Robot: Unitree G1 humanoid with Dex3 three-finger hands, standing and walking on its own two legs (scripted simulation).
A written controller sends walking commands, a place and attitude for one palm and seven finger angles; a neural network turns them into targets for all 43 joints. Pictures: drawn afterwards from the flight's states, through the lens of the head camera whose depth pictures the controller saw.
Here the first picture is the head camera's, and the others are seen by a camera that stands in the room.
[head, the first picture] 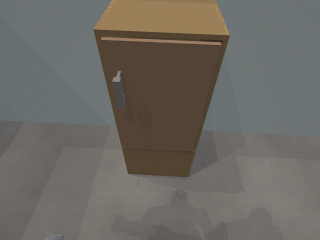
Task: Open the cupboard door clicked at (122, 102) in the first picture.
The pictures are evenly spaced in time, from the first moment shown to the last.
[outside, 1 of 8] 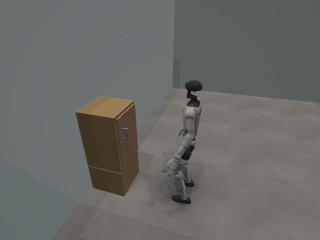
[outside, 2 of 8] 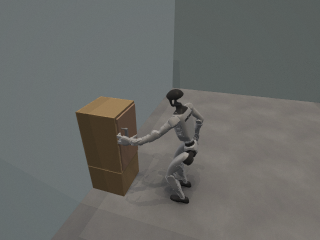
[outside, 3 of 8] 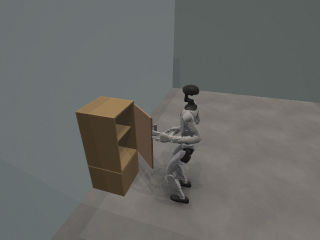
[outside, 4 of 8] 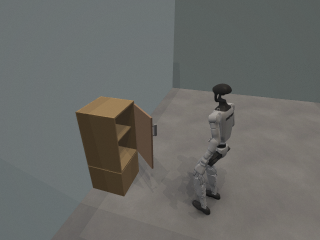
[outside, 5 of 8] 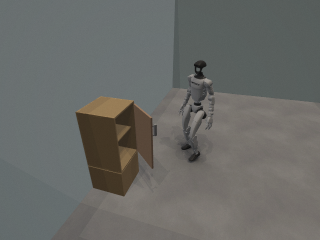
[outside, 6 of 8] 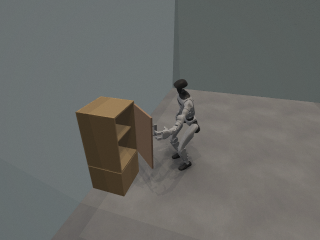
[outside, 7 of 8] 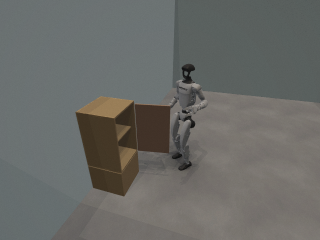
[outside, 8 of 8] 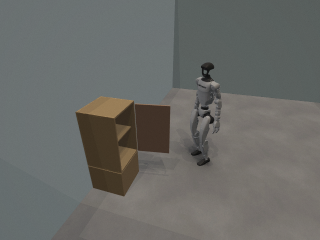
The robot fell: no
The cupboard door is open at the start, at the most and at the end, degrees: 0 100 100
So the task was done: yes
